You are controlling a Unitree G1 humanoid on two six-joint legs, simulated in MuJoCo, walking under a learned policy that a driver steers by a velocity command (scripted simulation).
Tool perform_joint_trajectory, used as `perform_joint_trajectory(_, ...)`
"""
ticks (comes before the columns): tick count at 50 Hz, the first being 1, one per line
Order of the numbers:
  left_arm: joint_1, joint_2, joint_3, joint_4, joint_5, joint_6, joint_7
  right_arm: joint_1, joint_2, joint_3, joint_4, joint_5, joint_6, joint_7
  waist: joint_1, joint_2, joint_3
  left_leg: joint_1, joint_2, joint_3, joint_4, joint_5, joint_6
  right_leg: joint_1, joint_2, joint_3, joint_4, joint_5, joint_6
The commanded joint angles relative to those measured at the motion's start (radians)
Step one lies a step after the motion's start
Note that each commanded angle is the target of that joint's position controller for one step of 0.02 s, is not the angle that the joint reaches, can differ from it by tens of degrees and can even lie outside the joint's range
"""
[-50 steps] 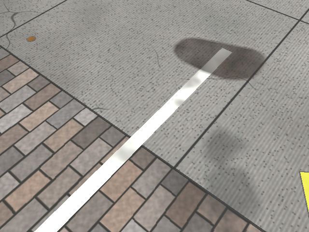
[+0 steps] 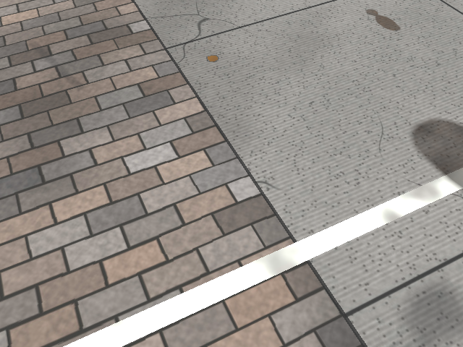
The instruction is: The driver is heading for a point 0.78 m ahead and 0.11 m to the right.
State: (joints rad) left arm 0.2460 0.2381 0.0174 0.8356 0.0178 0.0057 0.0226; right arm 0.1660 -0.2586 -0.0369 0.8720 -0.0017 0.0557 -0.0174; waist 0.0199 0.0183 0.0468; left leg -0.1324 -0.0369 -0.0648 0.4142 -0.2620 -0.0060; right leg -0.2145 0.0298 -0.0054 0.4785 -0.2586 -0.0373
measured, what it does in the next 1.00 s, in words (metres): stands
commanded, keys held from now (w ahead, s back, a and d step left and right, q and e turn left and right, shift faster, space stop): no key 1.00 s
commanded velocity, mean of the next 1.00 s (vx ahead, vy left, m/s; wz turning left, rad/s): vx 0.00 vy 0.00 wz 0.03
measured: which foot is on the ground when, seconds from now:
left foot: down 0.00-1.00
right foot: down 0.00-1.00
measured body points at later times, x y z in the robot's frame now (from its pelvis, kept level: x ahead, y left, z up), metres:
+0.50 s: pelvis -0.01 +0.02 +0.01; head -0.01 +0.03 +0.46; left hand +0.01 +0.27 -0.15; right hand +0.02 -0.23 -0.14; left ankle -0.03 +0.12 -0.74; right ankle +0.00 -0.10 -0.74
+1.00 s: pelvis -0.01 +0.02 +0.01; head +0.00 +0.02 +0.46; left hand -0.01 +0.25 -0.16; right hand -0.01 -0.21 -0.15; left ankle -0.03 +0.12 -0.74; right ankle +0.00 -0.10 -0.74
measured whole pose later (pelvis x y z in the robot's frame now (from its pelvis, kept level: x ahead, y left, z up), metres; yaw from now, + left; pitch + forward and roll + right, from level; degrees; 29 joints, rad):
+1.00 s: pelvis -0.01 +0.02 +0.01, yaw +0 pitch -1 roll +0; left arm 0.27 0.17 -0.01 1.16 0.01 0.01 0.04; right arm 0.28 -0.17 0.02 1.15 -0.01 -0.01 -0.05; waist 0.01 -0.01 0.03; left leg -0.10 -0.06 -0.05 0.38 -0.25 0.04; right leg -0.16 0.00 0.02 0.39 -0.21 0.00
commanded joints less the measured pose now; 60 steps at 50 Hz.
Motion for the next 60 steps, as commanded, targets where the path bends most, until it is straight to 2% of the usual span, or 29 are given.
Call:
perform_joint_trajectory(1, 0.060, 0.098, 0.022, -0.040, -0.015, -0.022, -0.006, 0.023, -0.183, -0.025, -0.014, -0.020, -0.033, -0.020, 0.038, 0.064, -0.107, 0.183, 0.219, -0.192, -0.085, 0.482, 0.085, -0.062, -0.098, 0.098, -0.060, 0.200, -0.009)
perform_joint_trajectory(2, 0.048, 0.086, 0.015, -0.004, -0.011, -0.013, 0.002, -0.007, -0.120, -0.007, -0.002, -0.005, -0.038, -0.012, 0.015, 0.072, -0.097, 0.072, 0.233, -0.168, -0.065, 0.457, 0.120, 0.044, -0.083, 0.077, -0.124, 0.063, 0.000)
perform_joint_trajectory(3, 0.018, 0.108, 0.021, 0.008, -0.004, -0.007, 0.006, -0.031, -0.095, 0.001, -0.001, -0.005, -0.044, -0.008, 0.007, 0.072, -0.057, 0.043, 0.184, -0.147, -0.075, 0.345, 0.098, 0.056, -0.077, 0.087, -0.134, 0.098, 0.003)
perform_joint_trajectory(5, -0.014, 0.134, 0.031, 0.026, -0.003, -0.002, 0.000, -0.003, -0.099, 0.006, 0.033, -0.009, -0.049, -0.014, -0.014, 0.082, -0.030, 0.010, 0.138, -0.124, -0.097, 0.275, 0.071, 0.086, -0.087, 0.091, -0.127, 0.191, 0.002)
perform_joint_trajectory(6, -0.001, 0.128, 0.029, 0.040, -0.004, -0.001, -0.003, 0.012, -0.103, 0.007, 0.052, -0.005, -0.052, -0.019, -0.010, 0.082, -0.026, 0.002, 0.130, -0.118, -0.104, 0.263, 0.068, 0.097, -0.094, 0.092, -0.131, 0.209, 0.003)
perform_joint_trajectory(8, 0.020, 0.105, 0.022, 0.077, -0.005, -0.001, -0.002, 0.022, -0.095, 0.010, 0.078, -0.003, -0.054, -0.020, -0.007, 0.046, -0.015, 0.003, 0.124, -0.112, -0.108, 0.233, 0.066, 0.094, -0.098, 0.093, -0.143, 0.202, 0.006)
perform_joint_trajectory(14, 0.019, 0.092, 0.015, 0.153, -0.004, 0.004, 0.002, 0.022, -0.088, 0.020, 0.132, -0.004, -0.059, -0.022, -0.004, 0.005, 0.011, -0.040, 0.120, -0.118, -0.136, 0.150, 0.071, 0.105, -0.101, 0.094, -0.155, 0.168, 0.014)
perform_joint_trajectory(26, 0.030, 0.069, 0.000, 0.249, -0.006, 0.003, 0.008, 0.079, -0.058, 0.037, 0.213, -0.005, -0.064, -0.024, -0.006, -0.013, 0.008, -0.052, 0.106, -0.106, -0.141, 0.133, 0.072, 0.101, -0.110, 0.095, -0.150, 0.158, 0.013)
perform_joint_trajectory(41, 0.062, 0.032, -0.013, 0.304, -0.007, 0.000, 0.016, 0.150, -0.016, 0.046, 0.259, -0.006, -0.065, -0.028, -0.011, -0.017, 0.018, -0.049, 0.098, -0.090, -0.118, 0.166, 0.071, 0.075, -0.111, 0.095, -0.138, 0.164, 0.010)
perform_joint_trajectory(60, 0.098, 0.001, -0.015, 0.326, -0.007, -0.002, 0.023, 0.199, 0.021, 0.045, 0.274, -0.007, -0.067, -0.033, -0.013, -0.017, 0.026, -0.045, 0.098, -0.081, -0.100, 0.190, 0.069, 0.068, -0.110, 0.095, -0.127, 0.178, 0.005)
Keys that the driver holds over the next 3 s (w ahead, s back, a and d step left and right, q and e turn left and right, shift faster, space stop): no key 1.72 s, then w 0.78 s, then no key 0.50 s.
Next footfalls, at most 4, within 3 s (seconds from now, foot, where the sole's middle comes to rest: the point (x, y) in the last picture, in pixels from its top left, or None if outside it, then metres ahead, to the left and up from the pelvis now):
2.46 left None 0.44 0.03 -0.78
2.94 right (298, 318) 0.57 -0.13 -0.78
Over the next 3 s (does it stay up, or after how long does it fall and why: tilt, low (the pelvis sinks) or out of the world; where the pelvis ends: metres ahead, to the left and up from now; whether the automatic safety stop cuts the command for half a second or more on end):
stays up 0.47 -0.04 -0.01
